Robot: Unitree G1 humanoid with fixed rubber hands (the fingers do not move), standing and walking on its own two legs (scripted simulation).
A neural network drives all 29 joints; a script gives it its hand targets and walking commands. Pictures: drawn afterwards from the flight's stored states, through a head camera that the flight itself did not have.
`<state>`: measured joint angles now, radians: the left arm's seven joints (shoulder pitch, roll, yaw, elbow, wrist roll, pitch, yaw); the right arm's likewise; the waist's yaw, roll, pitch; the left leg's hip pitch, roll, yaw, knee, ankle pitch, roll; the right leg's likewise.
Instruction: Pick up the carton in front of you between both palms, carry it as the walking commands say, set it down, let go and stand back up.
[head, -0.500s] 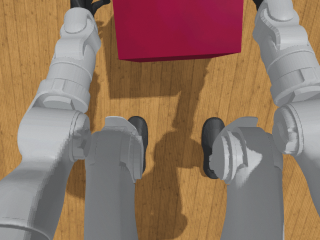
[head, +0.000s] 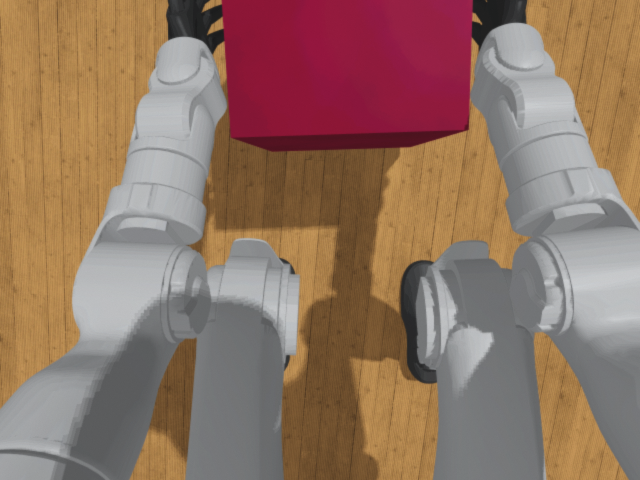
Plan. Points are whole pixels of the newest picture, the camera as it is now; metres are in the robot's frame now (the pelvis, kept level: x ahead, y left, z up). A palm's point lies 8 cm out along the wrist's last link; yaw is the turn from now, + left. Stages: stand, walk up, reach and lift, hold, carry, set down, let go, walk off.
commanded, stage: reach and lift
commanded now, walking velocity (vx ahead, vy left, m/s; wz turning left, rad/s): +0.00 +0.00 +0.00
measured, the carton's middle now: (341, 55) +0.53 +0.02 -0.21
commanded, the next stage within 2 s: none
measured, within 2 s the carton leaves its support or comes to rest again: neither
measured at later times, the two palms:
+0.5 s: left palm out of the picture +0.48 +0.16 +0.06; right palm out of the picture +0.49 -0.14 +0.06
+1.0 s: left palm out of the picture +0.44 +0.16 +0.22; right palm out of the picture +0.45 -0.14 +0.22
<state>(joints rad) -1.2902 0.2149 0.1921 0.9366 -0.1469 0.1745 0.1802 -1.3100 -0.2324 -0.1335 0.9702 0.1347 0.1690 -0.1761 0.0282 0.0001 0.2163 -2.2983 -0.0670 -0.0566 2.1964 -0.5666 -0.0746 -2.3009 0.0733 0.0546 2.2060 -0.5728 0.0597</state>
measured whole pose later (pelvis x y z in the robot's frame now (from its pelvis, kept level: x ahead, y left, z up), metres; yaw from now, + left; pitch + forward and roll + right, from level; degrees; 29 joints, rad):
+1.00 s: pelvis +0.04 +0.00 +0.26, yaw +0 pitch +32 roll +0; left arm -0.66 -0.07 0.39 0.64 0.17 0.32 0.06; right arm -0.67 0.08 -0.38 0.65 -0.18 0.33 -0.07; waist 0.01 -0.01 -0.24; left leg -1.43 -0.09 -0.11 1.34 -0.48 -0.05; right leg -1.43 0.10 0.11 1.35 -0.48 0.04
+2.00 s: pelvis +0.08 +0.00 +0.41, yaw +0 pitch -3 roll +0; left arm -0.32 -0.16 0.31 0.39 0.29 0.61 -0.01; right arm -0.32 0.16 -0.31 0.40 -0.29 0.61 0.01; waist 0.00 0.00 0.00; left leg -0.20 -0.04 -0.14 0.48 -0.22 -0.02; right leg -0.19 0.05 0.14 0.48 -0.23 0.02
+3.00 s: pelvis +0.10 +0.00 +0.42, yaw +0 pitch -7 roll +0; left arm -0.26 -0.15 0.23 0.23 0.27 0.76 -0.01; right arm -0.26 0.15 -0.22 0.23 -0.27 0.76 0.01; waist 0.00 0.00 0.00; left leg -0.05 -0.03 -0.13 0.36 -0.19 -0.01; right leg -0.04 0.04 0.14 0.36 -0.19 0.01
